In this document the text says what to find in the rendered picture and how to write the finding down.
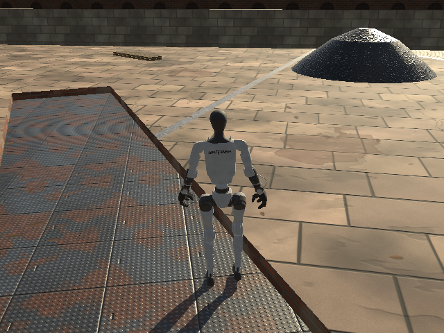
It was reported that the right robot upper arm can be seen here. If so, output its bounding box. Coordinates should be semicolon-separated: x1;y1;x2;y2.
234;139;255;178

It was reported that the right robot forearm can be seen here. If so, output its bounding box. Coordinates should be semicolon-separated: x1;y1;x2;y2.
249;167;264;195

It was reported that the left robot hand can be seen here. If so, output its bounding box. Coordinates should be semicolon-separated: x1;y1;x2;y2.
178;192;194;207

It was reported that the left robot upper arm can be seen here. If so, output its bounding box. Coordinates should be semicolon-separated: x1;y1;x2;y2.
187;141;205;178

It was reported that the left robot forearm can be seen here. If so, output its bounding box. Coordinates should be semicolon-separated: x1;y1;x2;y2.
180;168;194;194

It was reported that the robot right shin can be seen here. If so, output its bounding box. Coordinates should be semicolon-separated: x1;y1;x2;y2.
233;223;243;271

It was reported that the right robot hand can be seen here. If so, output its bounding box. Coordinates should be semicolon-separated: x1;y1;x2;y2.
252;191;267;209

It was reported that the robot torso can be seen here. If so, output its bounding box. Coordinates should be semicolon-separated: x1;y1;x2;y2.
204;136;236;208

